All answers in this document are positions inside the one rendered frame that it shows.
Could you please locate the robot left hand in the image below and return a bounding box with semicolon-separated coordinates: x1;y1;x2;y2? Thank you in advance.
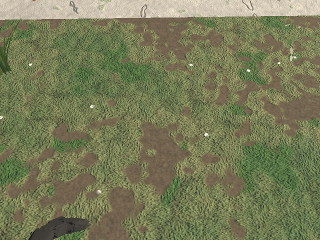
28;216;89;240

